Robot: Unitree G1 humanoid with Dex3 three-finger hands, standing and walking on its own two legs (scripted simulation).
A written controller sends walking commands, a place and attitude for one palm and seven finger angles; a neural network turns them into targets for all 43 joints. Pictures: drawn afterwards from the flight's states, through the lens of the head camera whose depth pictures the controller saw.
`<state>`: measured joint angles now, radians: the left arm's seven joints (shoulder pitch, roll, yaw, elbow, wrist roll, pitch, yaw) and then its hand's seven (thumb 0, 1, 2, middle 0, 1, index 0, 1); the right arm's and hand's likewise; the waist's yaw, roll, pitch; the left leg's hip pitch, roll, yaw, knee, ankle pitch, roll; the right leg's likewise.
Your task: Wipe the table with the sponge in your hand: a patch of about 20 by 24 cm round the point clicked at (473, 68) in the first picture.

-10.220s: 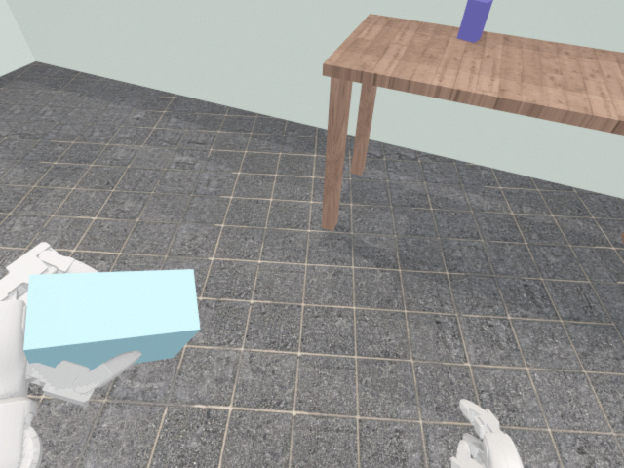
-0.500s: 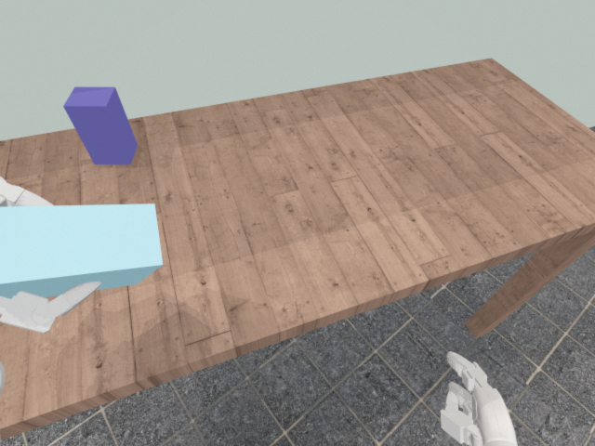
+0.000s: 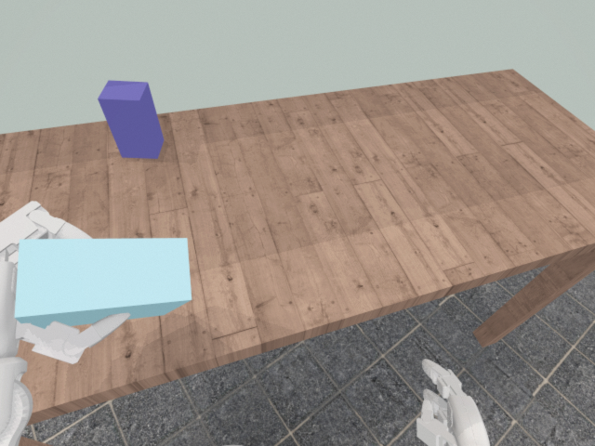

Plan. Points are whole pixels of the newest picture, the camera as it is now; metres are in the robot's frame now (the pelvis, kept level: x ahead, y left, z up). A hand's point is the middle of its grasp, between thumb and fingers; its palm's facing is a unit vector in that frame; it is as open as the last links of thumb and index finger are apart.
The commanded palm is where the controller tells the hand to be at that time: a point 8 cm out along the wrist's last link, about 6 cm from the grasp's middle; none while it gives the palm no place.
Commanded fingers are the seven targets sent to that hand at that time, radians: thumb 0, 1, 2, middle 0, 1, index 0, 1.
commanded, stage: look again from close up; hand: left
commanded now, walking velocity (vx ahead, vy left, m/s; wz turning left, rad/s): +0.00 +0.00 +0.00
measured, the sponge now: (131, 283) +0.24 +0.21 +0.14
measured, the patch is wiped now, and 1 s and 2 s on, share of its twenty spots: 0.00 0.00 0.00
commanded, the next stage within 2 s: shuffle to correct the standing spot in 0.28 s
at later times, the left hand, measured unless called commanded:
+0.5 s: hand (95, 265) +0.24 +0.24 +0.16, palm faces +0.36 -0.85 -0.39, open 9.9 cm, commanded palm +0.18 +0.27 +0.18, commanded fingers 0.00 0.10 1.30 -1.20 -1.60 -1.20 -1.60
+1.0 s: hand (142, 275) +0.24 +0.19 +0.16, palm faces +0.31 -0.86 -0.41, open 9.9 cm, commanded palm +0.18 +0.23 +0.18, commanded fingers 0.00 0.10 1.30 -1.20 -1.60 -1.20 -1.60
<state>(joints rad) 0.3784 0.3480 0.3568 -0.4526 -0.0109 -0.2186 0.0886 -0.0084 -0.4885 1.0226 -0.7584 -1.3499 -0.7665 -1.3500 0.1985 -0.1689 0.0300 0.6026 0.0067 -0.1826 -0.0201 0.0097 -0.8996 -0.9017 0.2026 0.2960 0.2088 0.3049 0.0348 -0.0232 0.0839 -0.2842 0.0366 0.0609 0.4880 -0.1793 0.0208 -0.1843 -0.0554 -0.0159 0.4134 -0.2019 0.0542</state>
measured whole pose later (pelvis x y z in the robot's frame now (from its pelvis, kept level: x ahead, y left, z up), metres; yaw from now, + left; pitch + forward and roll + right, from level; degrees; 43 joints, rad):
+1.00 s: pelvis +0.02 -0.05 +0.00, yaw +0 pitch +0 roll -2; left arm 0.47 0.39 0.38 -0.54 -0.08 -0.16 0.08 -0.01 -0.49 1.03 -0.76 -1.35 -0.76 -1.35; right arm 0.19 -0.21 -0.02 0.55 0.02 -0.10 -0.04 0.01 -0.90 -0.90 0.20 0.30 0.21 0.30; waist 0.00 0.00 0.09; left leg -0.31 0.12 0.03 0.53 -0.22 -0.05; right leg -0.22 0.02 -0.04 0.47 -0.25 -0.01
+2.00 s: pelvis +0.01 +0.00 +0.00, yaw +0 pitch -1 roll -2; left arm 0.42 0.38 0.37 -0.50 -0.03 -0.21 0.10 -0.01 -0.49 1.03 -0.75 -1.35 -0.76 -1.35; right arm 0.19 -0.19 0.01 0.57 0.01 -0.15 -0.02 0.01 -0.90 -0.90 0.20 0.30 0.21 0.30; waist 0.02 -0.03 0.09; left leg -0.27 0.03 0.05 0.48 -0.19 0.02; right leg -0.17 -0.05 -0.01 0.39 -0.20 0.06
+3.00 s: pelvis +0.02 +0.00 +0.00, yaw -1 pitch -1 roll -1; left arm 0.41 0.37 0.36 -0.49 -0.03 -0.21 0.09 -0.01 -0.49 1.03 -0.75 -1.36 -0.76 -1.36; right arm 0.17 -0.18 0.01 0.58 0.01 -0.15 -0.02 0.01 -0.90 -0.90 0.20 0.30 0.21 0.30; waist 0.02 -0.04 0.09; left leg -0.26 0.03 0.06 0.48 -0.21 0.02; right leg -0.17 -0.06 0.00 0.40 -0.22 0.06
